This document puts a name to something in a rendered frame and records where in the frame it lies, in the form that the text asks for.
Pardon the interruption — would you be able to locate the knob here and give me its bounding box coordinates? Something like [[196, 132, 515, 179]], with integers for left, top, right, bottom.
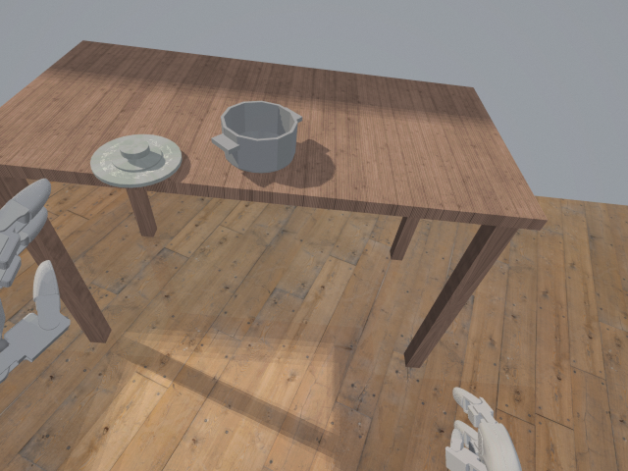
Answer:
[[119, 138, 150, 160]]

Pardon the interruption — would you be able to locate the robot left hand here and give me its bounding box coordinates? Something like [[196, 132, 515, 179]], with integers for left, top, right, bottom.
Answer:
[[0, 179, 71, 384]]

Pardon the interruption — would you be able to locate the robot right hand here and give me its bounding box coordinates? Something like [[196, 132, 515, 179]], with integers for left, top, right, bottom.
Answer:
[[445, 387, 522, 471]]

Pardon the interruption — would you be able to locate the table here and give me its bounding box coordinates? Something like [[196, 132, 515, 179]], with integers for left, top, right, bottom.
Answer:
[[0, 40, 548, 368]]

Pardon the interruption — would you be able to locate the pot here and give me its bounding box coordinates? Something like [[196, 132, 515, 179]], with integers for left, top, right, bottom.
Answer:
[[211, 101, 302, 173]]

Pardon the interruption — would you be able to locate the lid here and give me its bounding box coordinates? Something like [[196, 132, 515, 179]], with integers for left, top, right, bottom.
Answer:
[[90, 134, 182, 188]]

